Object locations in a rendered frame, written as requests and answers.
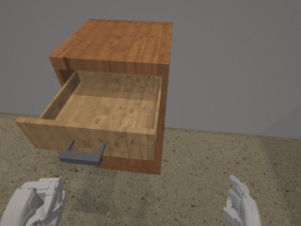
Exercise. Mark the drawer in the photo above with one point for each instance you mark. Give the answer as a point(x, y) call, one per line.
point(119, 109)

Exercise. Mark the right robot hand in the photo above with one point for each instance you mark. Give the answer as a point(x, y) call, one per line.
point(246, 212)

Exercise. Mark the left robot hand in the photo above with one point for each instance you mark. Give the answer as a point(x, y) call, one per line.
point(42, 197)

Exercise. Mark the cabinet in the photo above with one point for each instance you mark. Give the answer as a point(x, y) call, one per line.
point(119, 46)

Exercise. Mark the handle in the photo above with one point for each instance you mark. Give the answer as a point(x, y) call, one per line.
point(91, 159)

